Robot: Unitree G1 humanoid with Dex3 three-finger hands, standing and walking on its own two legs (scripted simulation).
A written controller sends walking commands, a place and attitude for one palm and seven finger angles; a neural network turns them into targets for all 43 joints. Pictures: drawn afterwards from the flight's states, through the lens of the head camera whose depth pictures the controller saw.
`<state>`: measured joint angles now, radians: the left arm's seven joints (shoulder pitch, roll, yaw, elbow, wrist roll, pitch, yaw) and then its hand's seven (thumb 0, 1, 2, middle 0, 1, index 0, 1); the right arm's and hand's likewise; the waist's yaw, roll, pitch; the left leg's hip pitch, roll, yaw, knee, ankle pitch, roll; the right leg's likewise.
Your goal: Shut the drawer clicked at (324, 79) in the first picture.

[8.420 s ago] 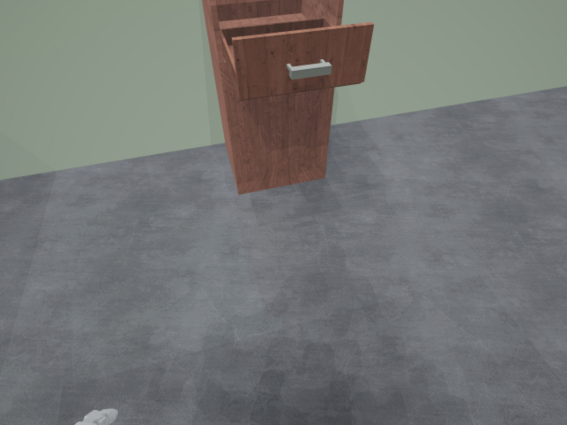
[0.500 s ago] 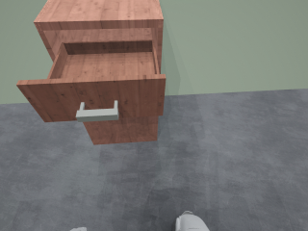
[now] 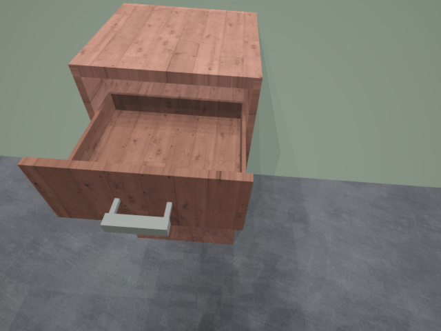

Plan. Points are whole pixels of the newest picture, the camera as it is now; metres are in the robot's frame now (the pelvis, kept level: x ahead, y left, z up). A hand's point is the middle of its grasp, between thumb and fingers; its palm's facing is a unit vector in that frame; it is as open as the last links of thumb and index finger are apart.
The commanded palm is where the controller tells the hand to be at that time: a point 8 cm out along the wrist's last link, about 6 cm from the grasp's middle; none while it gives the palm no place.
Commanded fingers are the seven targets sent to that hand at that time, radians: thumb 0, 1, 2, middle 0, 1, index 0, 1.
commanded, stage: come to a stop and stand still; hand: left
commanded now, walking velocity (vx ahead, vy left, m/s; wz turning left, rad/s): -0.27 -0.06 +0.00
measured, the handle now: (139, 214) +0.31 +0.20 +0.01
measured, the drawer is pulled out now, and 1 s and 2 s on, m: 0.29 0.29 0.29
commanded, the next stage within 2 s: look again from close up in 1.42 s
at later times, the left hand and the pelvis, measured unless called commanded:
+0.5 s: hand out of the picture -0.01 +0.13 -0.15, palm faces +0.03 -0.95 -0.30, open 7.4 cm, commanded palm none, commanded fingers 0.00 0.90 0.90 -0.20 -0.30 -0.20 -0.30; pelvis -0.03 -0.07 +0.00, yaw -2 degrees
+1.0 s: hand out of the picture -0.10 +0.13 -0.15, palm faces +0.11 -0.97 -0.23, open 7.4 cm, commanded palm none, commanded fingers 0.00 0.90 0.90 -0.20 -0.30 -0.20 -0.30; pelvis -0.05 -0.04 +0.01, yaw -1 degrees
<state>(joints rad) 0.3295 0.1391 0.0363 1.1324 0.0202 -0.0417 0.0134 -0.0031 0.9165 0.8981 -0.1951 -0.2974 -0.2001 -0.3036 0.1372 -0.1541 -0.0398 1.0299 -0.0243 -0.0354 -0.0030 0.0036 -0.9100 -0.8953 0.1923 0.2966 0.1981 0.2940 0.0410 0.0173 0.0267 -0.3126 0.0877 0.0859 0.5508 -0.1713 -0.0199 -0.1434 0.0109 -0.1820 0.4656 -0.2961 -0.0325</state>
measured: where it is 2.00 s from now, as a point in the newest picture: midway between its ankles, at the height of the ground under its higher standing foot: outside the picture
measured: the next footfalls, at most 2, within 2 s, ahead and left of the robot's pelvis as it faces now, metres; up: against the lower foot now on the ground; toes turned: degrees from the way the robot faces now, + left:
right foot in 0.42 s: -0.01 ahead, -0.14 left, +0.00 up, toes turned -4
left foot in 1.04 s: -0.01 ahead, +0.11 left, +0.00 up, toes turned +1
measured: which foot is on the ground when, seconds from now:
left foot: down 0.00-0.44, up 0.46-1.00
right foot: down 0.00-0.08, up 0.10-0.40, down 0.42-1.00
